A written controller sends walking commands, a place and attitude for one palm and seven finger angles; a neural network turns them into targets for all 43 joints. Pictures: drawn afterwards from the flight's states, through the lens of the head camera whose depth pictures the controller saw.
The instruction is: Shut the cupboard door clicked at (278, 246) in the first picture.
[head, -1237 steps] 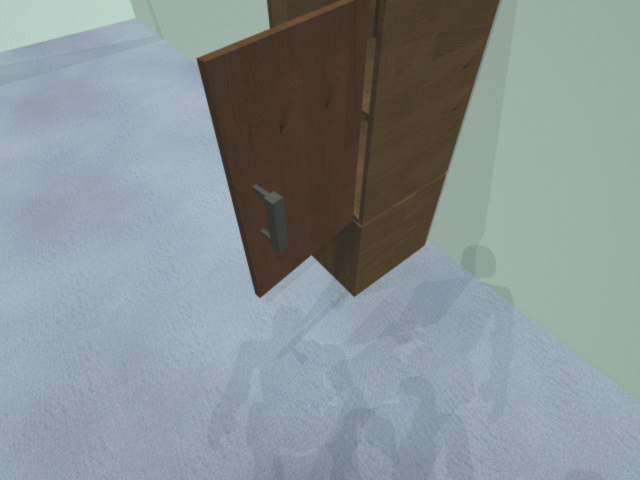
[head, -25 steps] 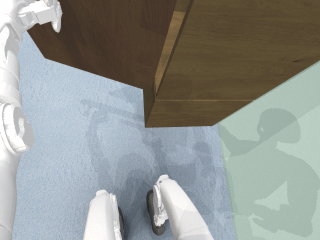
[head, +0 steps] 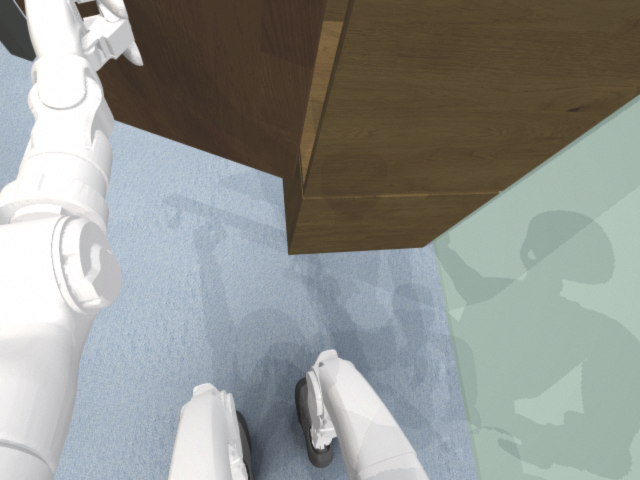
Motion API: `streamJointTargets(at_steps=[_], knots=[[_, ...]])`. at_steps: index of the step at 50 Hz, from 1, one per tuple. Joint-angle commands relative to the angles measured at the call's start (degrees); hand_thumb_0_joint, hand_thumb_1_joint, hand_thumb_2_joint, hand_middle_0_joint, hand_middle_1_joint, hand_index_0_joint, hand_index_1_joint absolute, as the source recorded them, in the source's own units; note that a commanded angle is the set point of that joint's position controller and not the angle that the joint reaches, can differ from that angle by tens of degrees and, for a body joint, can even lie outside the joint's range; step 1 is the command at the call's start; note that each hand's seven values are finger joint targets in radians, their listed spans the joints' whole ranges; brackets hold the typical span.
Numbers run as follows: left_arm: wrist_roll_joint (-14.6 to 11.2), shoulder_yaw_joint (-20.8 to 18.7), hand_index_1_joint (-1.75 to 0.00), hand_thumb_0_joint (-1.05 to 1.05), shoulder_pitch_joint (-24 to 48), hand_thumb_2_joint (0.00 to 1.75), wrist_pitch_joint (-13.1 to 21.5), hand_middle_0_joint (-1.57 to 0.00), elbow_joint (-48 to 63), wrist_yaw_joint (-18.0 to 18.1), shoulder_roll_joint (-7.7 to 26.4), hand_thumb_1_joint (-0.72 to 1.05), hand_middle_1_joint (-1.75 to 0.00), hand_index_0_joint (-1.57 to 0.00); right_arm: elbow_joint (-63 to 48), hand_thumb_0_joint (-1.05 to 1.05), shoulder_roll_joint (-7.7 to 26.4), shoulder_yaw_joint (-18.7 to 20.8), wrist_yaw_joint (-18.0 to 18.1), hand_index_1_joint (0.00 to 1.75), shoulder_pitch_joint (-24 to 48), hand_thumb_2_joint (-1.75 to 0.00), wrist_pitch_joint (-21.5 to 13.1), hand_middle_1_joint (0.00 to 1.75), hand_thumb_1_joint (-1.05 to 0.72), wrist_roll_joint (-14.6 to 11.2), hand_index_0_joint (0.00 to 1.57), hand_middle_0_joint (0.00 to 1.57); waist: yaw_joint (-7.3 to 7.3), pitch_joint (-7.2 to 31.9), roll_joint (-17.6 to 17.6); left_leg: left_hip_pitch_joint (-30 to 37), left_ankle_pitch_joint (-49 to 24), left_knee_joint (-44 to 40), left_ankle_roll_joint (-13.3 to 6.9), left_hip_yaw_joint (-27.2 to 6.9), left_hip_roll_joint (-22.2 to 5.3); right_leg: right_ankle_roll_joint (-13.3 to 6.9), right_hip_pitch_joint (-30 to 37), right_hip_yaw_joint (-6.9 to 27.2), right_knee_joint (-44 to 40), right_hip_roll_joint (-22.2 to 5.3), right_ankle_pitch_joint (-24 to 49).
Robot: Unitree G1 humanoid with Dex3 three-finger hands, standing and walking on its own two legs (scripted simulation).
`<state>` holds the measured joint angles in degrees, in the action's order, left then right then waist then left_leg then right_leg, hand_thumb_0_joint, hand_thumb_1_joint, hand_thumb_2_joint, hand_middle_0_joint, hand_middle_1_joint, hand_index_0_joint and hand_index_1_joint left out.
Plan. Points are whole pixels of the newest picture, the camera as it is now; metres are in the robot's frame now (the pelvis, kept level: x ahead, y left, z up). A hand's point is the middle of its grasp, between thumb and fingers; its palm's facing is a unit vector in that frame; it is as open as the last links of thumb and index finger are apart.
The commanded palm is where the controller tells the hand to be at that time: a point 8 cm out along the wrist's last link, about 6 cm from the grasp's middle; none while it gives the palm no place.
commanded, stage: pull the fist back off the door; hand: left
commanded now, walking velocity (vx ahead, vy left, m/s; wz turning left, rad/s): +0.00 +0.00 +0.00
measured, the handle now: out of the picture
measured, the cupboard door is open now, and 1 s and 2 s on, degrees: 67 67 67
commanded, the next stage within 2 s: draw the hand back to the body in 0.48 s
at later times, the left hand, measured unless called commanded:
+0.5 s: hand (112, 85) +0.54 +0.11 +0.07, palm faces +0.04 -1.00 -0.04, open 3.1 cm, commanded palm +0.52 +0.14 +0.07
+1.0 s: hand out of the picture +0.44 +0.17 +0.15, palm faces +0.09 -1.00 -0.03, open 3.1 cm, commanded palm +0.40 +0.21 +0.16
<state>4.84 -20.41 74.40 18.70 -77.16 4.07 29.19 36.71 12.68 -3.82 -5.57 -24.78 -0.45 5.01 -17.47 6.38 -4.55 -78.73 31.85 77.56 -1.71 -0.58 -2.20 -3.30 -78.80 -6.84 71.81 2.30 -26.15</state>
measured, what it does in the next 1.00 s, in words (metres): rises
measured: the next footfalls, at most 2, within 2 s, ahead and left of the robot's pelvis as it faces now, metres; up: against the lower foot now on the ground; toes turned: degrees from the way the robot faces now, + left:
none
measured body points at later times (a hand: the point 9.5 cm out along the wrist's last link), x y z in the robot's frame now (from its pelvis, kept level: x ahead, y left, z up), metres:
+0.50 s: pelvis +0.03 +0.01 +0.03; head +0.18 +0.02 +0.45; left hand +0.53 +0.17 +0.08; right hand +0.06 -0.27 -0.09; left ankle +0.02 +0.10 -0.60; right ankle +0.06 -0.09 -0.60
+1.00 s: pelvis +0.04 +0.00 +0.09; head +0.12 +0.01 +0.53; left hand +0.43 +0.22 +0.16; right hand +0.12 -0.24 -0.03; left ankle +0.02 +0.10 -0.60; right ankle +0.06 -0.09 -0.60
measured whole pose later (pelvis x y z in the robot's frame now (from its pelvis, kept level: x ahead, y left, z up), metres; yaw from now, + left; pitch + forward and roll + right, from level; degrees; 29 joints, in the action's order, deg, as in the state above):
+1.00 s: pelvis +0.04 +0.00 +0.09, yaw +3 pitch +16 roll -1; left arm -9.1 -8.6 23.2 22.7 -36.4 -2.2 12.6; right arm 33.9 13.1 -0.7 -0.3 -21.1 2.5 -1.8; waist -3.3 6.8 -1.9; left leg -41.6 27.0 53.0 -1.7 0.8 -0.1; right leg -2.4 -42.7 -4.3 50.3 1.5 -23.2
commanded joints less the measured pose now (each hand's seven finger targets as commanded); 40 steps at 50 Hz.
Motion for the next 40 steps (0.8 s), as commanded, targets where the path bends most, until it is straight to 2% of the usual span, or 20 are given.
streamJointTargets(at_steps=[1, 3, 4, 6, 8, 12, 15, 18, 19, 20, 23, 25, 27, 30, 31, 33, 34, 36, 37, 40], knots=[[-2.9, -2.6, -1.5, 0.0, 24.9, 0.9, 5.7, -1.3, 14.1, -0.4, 10.6, 0.9, -1.5, -1.3, -2.1, 0.0, 12.4, 4.4, 1.1, 0.3, -14.1, -0.9, -1.0, 0.3, -0.9, -0.5, 0.2, 0.2, 0.06, 37.5, -6.5, 19.1, -15.8, -9.5, -0.7, -3.7, 1.1, 2.0, 29.1, 7.5, -10.6, 0.1, 12.9], [-2.9, -3.2, -1.5, 0.0, 19.8, 0.9, 8.4, -1.3, 15.4, 0.1, 9.6, 0.9, -1.5, -1.3, -2.3, 0.0, 12.1, 4.7, 0.7, 0.3, -13.8, -0.9, -1.2, 0.3, -0.9, -0.2, 0.2, 0.2, 1.53, 38.2, -6.1, 20.7, -18.8, -9.4, -0.6, -3.2, 1.1, 1.9, 30.0, 7.3, -9.9, 0.2, 16.6], [-2.6, -2.2, -1.5, 0.0, 18.1, 0.9, 9.3, -1.3, 15.2, 0.2, 8.1, 0.9, -1.5, -1.3, -2.0, 0.0, 11.9, 4.9, 0.6, 0.3, -13.8, -0.9, -1.1, 0.3, -0.9, -0.3, 0.2, 0.2, 1.29, 36.9, -5.4, 20.9, -19.4, -9.5, -0.5, -3.1, 1.0, 2.0, 29.7, 7.1, -9.8, 0.1, 17.4], [-2.3, -1.8, -1.5, 0.0, 12.6, 0.9, 10.0, -1.3, 14.0, 0.2, 6.6, 0.9, -1.5, -1.3, -2.0, 0.0, 11.9, 5.3, 0.3, 0.3, -13.7, -0.9, -0.6, 0.3, -0.9, -0.4, 0.2, 0.2, 2.03, 34.0, -3.1, 18.9, -18.9, -9.9, -0.5, -2.1, 1.2, 2.0, 31.7, 7.6, -10.5, 0.0, 18.5], [-2.4, -0.7, -1.5, 0.0, 8.1, 0.9, 9.9, -1.3, 13.8, -0.3, 4.3, 0.9, -1.5, -1.3, -2.4, 0.0, 11.9, 5.8, 0.2, 0.3, -13.6, -0.9, -0.1, 0.3, -0.9, -0.7, 0.2, 0.2, 3.09, 33.1, -2.3, 19.7, -19.3, -11.0, -0.5, -1.6, 1.6, 1.9, 33.0, 7.5, -11.0, 0.0, 19.8], [-4.7, 1.2, -1.5, 0.0, 7.8, 0.9, 9.9, -1.3, 16.5, -1.2, 1.0, 0.9, -1.5, -1.3, -2.8, 0.0, 11.8, 6.4, 0.6, 0.3, -12.0, -0.9, 0.6, 0.3, -0.9, -1.5, 0.2, 0.2, 2.74, 30.2, 0.7, 19.0, -16.4, -12.1, -0.5, -0.9, 2.0, 2.3, 34.3, 8.1, -12.7, -0.3, 17.8], [-6.6, 1.5, -1.5, 0.0, 9.8, 0.9, 13.8, -1.3, 24.7, -1.0, -0.5, 0.9, -1.5, -1.3, -2.9, 0.0, 11.4, 7.1, 1.0, 0.3, -10.4, -0.9, 0.2, 0.3, -0.9, -1.5, 0.2, 0.2, 4.18, 35.5, -3.3, 25.7, -19.8, -12.2, 0.0, -1.4, 2.2, 2.1, 33.9, 7.7, -11.8, -0.4, 20.2], [-6.5, 5.1, -1.5, 0.0, 11.7, 0.9, 18.0, -1.3, 31.2, -0.5, -3.9, 0.9, -1.5, -1.3, -2.3, 0.0, 11.1, 7.7, 1.2, 0.3, -9.5, -0.9, -0.1, 0.3, -0.9, -1.2, 0.2, 0.2, 3.83, 39.5, -6.9, 34.1, -25.4, -12.0, 0.5, -2.4, 1.9, 2.1, 31.2, 6.6, -10.4, -0.5, 23.2], [-5.9, 6.0, -1.5, 0.0, 9.6, 0.9, 18.5, -1.3, 30.3, -0.4, -5.0, 0.9, -1.5, -1.3, -1.7, 0.0, 11.1, 8.0, 1.1, 0.3, -9.2, -0.9, 0.1, 0.3, -0.9, -1.2, 0.2, 0.2, 4.18, 39.6, -7.5, 36.3, -27.3, -12.0, 0.9, -3.0, 1.7, 2.0, 29.9, 6.1, -10.1, -0.5, 23.5], [-5.5, 7.0, -1.5, 0.0, 8.2, 0.9, 18.8, -1.3, 29.9, -0.3, -6.1, 0.9, -1.5, -1.3, -1.5, 0.0, 11.2, 8.2, 1.1, 0.3, -8.6, -0.9, 0.3, 0.3, -0.9, -1.3, 0.2, 0.2, 4.22, 39.0, -8.0, 37.9, -28.4, -12.0, 1.2, -3.4, 1.4, 2.0, 28.3, 5.7, -10.0, -0.5, 23.1], [-4.1, 10.6, -1.5, 0.0, 8.0, 0.9, 17.1, -1.3, 23.6, 0.3, -9.7, 0.9, -1.5, -1.3, -0.3, 0.0, 11.3, 8.2, 1.4, 0.3, -8.3, -0.9, 1.4, 0.3, -0.9, -1.4, 0.2, 0.2, 2.18, 32.2, -5.3, 36.7, -26.4, -12.4, 1.1, -3.8, 1.3, 2.1, 24.6, 5.0, -10.8, -0.6, 20.4], [-3.7, 10.2, -1.5, 0.0, 7.2, 0.9, 15.1, -1.3, 18.4, 1.3, -10.1, 0.9, -1.5, -1.3, -0.1, 0.0, 11.6, 8.0, 1.6, 0.3, -7.4, -0.9, 2.3, 0.3, -0.9, -1.5, 0.2, 0.2, 1.89, 27.8, -2.5, 33.5, -23.1, -13.1, 1.0, -4.2, 1.5, 2.2, 23.5, 4.7, -11.3, -0.6, 17.7], [-4.2, 10.2, -1.5, 0.0, 8.1, 0.9, 13.8, -1.3, 16.3, 2.2, -11.1, 0.9, -1.5, -1.3, -0.6, 0.0, 11.7, 7.8, 1.7, 0.3, -6.4, -0.9, 2.7, 0.3, -0.9, -1.5, 0.2, 0.2, 1.44, 26.4, -0.9, 31.5, -20.4, -13.6, 0.8, -4.5, 1.7, 2.1, 23.1, 4.6, -11.4, -0.7, 15.7], [-5.7, 5.6, -1.5, 0.0, 7.2, 0.9, 14.9, -1.3, 17.7, 3.2, -7.5, 0.9, -1.5, -1.3, -1.7, 0.0, 11.7, 7.4, 2.0, 0.3, -5.2, -0.9, 2.5, 0.3, -0.9, -1.2, 0.2, 0.2, 3.68, 31.4, -0.8, 31.4, -23.6, -12.8, 0.8, -3.8, 2.2, 2.0, 26.6, 5.2, -10.3, -0.7, 19.0], [-6.0, 2.8, -1.5, 0.0, 4.5, 0.9, 15.8, -1.3, 20.9, 3.2, -4.7, 0.9, -1.5, -1.3, -2.9, 0.0, 11.6, 7.4, 1.9, 0.3, -4.8, -0.9, 2.6, 0.3, -0.9, -1.3, 0.2, 0.2, 6.23, 35.4, -1.6, 32.4, -25.3, -13.1, 1.0, -3.3, 2.4, 1.8, 30.0, 5.6, -9.9, -0.8, 20.8], [-5.9, -0.3, -1.5, 0.0, -1.9, 0.9, 17.4, -1.3, 26.6, 2.9, -0.5, 0.9, -1.5, -1.3, -5.2, 0.0, 11.2, 7.3, 1.9, 0.3, -3.9, -0.9, 2.7, 0.3, -0.9, -1.5, 0.2, 0.2, 10.07, 42.1, -3.8, 35.8, -30.6, -14.2, 1.3, -2.4, 2.5, 1.6, 36.2, 6.2, -9.4, -0.8, 26.4], [-5.5, 0.6, -1.5, 0.0, -5.7, 0.9, 17.4, -1.3, 28.9, 2.3, -0.9, 0.9, -1.5, -1.3, -5.9, 0.0, 10.6, 7.2, 1.8, 0.3, -3.6, -0.9, 2.9, 0.3, -0.9, -1.9, 0.2, 0.2, 11.04, 43.3, -3.8, 36.7, -32.3, -14.9, 1.4, -1.9, 2.5, 1.7, 39.0, 6.4, -9.9, -0.8, 28.9], [-4.9, 1.8, -1.5, 0.0, -12.4, 0.9, 16.6, -1.3, 35.1, 1.2, -1.1, 0.9, -1.5, -1.3, -7.7, 0.0, 10.1, 7.3, 1.7, 0.3, -3.2, -0.9, 3.5, 0.3, -0.9, -2.7, 0.2, 0.2, 12.43, 42.7, -2.1, 37.9, -33.5, -17.0, 1.2, -1.1, 2.2, 1.8, 43.8, 6.7, -11.8, -0.7, 31.4], [-5.3, 3.7, -1.5, 0.0, -15.4, 0.9, 15.5, -1.3, 38.2, 0.4, -2.7, 0.9, -1.5, -1.3, -8.4, 0.0, 9.9, 7.4, 1.8, 0.3, -2.9, -0.9, 3.7, 0.3, -0.9, -3.2, 0.2, 0.2, 12.36, 41.6, -0.9, 38.1, -33.2, -18.4, 0.9, -0.5, 2.2, 2.0, 46.4, 6.8, -13.3, -0.6, 32.5], [-9.9, 5.2, -1.5, 0.0, -23.7, 0.9, 10.7, -1.3, 45.6, -2.1, -5.7, 0.9, -1.5, -1.3, -10.3, 0.0, 9.6, 7.7, 2.9, 0.3, -2.3, -0.9, 3.7, 0.3, -0.9, -5.2, 0.2, 0.2, 12.17, 36.7, 6.4, 37.4, -29.2, -23.1, 0.0, 0.9, 2.5, 2.6, 54.6, 7.0, -19.0, -0.2, 33.9]])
